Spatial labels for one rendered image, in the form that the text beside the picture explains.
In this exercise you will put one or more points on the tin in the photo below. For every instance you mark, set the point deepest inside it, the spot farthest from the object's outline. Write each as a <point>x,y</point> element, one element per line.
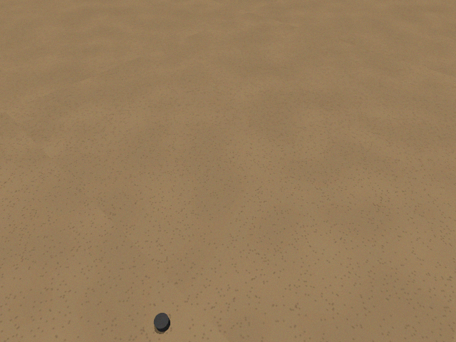
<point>162,322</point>

